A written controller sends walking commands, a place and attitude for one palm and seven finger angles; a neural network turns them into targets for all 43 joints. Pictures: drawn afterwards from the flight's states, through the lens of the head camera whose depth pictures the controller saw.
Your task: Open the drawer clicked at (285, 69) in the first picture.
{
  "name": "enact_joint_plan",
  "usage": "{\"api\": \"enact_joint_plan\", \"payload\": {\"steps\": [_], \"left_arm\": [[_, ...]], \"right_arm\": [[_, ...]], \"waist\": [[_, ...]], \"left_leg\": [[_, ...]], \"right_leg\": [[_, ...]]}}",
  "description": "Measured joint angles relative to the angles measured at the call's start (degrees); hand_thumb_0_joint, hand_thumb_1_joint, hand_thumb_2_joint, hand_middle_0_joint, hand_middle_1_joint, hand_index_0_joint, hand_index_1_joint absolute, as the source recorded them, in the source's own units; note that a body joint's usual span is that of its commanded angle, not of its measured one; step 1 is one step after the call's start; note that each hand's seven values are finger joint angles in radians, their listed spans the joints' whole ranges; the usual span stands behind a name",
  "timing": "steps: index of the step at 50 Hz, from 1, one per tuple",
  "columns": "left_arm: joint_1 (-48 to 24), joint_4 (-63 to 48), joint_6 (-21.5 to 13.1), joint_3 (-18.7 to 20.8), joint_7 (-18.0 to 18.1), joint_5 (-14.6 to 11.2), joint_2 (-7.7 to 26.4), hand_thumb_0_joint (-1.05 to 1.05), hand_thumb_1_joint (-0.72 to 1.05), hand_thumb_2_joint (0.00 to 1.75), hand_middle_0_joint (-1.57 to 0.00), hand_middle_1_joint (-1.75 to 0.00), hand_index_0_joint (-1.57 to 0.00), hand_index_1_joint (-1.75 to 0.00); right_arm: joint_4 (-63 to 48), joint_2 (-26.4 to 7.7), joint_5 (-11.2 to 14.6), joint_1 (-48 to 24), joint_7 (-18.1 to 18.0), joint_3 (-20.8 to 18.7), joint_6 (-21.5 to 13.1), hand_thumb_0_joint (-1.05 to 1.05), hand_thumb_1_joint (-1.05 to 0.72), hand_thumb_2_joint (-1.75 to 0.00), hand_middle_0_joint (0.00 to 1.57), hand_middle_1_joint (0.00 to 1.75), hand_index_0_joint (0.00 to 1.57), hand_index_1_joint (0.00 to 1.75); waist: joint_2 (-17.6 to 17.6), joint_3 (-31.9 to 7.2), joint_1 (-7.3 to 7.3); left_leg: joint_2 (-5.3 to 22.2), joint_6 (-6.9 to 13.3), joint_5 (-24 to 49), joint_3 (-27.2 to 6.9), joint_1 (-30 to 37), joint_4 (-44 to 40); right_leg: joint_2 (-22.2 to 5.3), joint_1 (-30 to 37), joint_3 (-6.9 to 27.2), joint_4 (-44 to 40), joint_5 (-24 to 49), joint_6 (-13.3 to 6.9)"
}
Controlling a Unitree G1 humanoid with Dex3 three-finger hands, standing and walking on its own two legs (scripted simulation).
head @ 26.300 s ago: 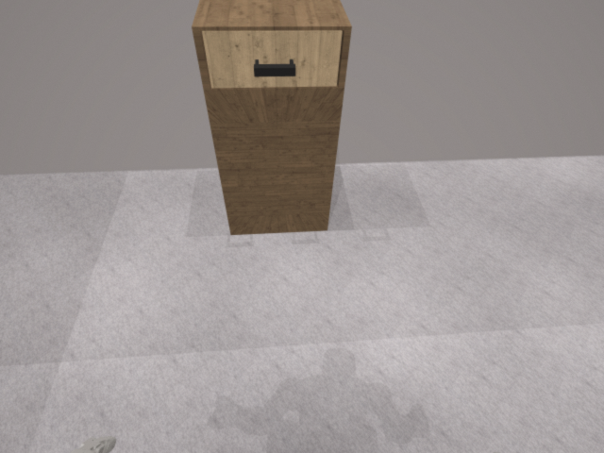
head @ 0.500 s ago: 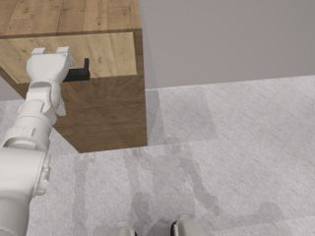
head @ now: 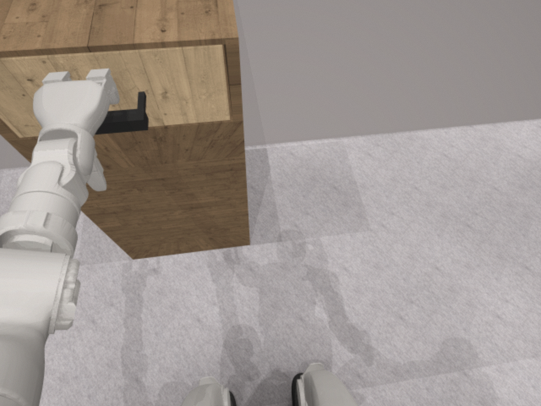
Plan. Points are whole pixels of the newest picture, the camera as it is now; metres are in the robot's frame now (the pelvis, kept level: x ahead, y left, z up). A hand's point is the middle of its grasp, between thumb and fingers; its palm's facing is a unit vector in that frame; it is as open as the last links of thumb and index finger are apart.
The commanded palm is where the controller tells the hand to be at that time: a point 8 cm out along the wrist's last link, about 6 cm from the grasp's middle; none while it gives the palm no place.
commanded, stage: lift the fingers back up to retry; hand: left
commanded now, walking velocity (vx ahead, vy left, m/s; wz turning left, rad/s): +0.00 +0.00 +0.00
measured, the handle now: (109, 111) +0.57 +0.22 +0.04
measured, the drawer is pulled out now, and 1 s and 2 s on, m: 0.00 0.00 0.00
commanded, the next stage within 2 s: re-aim the fingers above the handle in 0.66 s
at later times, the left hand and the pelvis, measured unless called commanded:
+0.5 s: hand (73, 113) +0.53 +0.25 +0.09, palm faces -0.04 -0.03 -1.00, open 13.6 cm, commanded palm +0.51 +0.24 +0.16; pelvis +0.04 +0.01 +0.02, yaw +0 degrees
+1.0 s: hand (69, 112) +0.51 +0.24 +0.10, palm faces -0.04 -0.01 -1.00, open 13.8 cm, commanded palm +0.50 +0.24 +0.16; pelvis +0.04 -0.01 +0.03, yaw +1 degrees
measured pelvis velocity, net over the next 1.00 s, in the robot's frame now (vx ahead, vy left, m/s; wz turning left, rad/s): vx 0.04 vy -0.01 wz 0.02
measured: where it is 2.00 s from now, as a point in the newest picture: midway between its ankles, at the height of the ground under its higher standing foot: outside the picture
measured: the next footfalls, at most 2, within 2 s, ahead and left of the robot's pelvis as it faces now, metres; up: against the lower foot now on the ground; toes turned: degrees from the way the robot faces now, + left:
none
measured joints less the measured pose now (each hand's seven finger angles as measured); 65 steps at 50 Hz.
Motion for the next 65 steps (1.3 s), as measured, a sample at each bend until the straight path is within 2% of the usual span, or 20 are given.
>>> {"api": "enact_joint_plan", "payload": {"steps": [12, 23, 35, 44, 51, 56, 65], "left_arm": [[2.41, -1.87, -0.91, 1.97, -1.22, -0.43, 0.12, 0.00, -0.49, 0.30, -0.33, -1.25, -0.32, -1.20], [6.61, -7.92, -1.32, 0.96, -3.60, -1.80, -1.83, 0.00, -0.49, 0.30, -0.33, -1.21, -0.37, -1.21], [7.17, -9.96, 0.89, -1.07, -4.80, -2.57, -4.40, 0.00, -0.49, 0.30, -0.33, -1.20, -0.35, -1.20], [9.13, -10.74, -0.22, 1.05, -5.39, -1.90, -3.65, 0.00, -0.49, 0.30, -0.32, -1.20, -0.33, -1.20], [9.34, -10.84, -0.77, 0.40, -5.05, -1.84, -2.95, 0.00, -0.49, 0.30, -0.32, -1.20, -0.32, -1.20], [8.55, -10.62, -1.03, 0.13, -4.75, -1.85, -3.07, 0.00, -0.49, 0.30, -0.32, -1.20, -0.32, -1.20], [6.97, -7.44, -0.39, 1.39, -4.44, -1.03, -1.89, 0.00, -0.49, 0.30, -0.32, -1.20, -0.32, -1.20]], "right_arm": [[0.71, 0.42, -0.13, 0.21, -0.12, -0.18, -0.12, 0.00, -0.91, -0.90, 0.20, 0.30, 0.21, 0.30], [1.44, 0.49, -0.13, 0.50, 0.57, -1.29, 0.72, 0.00, -0.91, -0.90, 0.20, 0.30, 0.21, 0.30], [0.65, 0.83, 0.06, -2.45, 1.77, -1.22, 2.02, 0.00, -0.91, -0.90, 0.20, 0.30, 0.21, 0.30], [-0.88, 0.57, 0.13, -3.66, 1.38, -1.15, 2.73, 0.00, -0.91, -0.90, 0.20, 0.30, 0.21, 0.30], [-0.21, -0.04, 0.31, -3.26, 0.92, -1.68, 2.48, 0.00, -0.91, -0.90, 0.20, 0.30, 0.20, 0.30], [0.45, -0.34, 0.24, -2.83, 0.73, -2.04, 2.18, 0.00, -0.91, -0.90, 0.20, 0.30, 0.20, 0.30], [0.24, -0.29, 0.48, -2.17, 0.45, -1.55, 1.65, 0.00, -0.91, -0.90, 0.20, 0.30, 0.20, 0.30]], "waist": [[0.01, 0.71, 0.07], [0.27, 0.37, 1.85], [0.59, 0.07, 3.67], [0.49, 0.32, 3.93], [0.27, 0.95, 4.18], [0.17, 1.03, 3.94], [0.07, 1.00, 2.69]], "left_leg": [[-0.12, 0.27, 0.60, 0.19, 4.89, -4.08], [-0.57, 0.42, 0.28, -0.02, 10.88, -7.90], [-0.89, 0.06, 0.57, -0.34, 15.24, -10.74], [-0.43, -0.51, 0.97, -0.03, 16.49, -11.69], [-0.33, -0.91, 1.31, -0.58, 16.61, -11.65], [-0.29, -1.04, 1.56, -0.73, 16.42, -11.59], [-0.10, -0.99, 1.96, 0.02, 15.99, -11.67]], "right_leg": [[0.05, 5.24, 0.12, -4.86, 1.04, 0.38], [-0.25, 11.64, -0.15, -9.16, 0.83, 0.76], [-0.47, 15.74, -0.51, -11.07, 0.42, 0.50], [0.02, 16.31, -0.19, -11.00, 0.42, -0.10], [0.12, 16.48, -0.72, -10.66, 0.39, -0.53], [0.16, 16.30, -0.85, -10.51, 0.55, -0.70], [0.37, 15.43, -0.08, -10.38, 1.15, -0.67]]}}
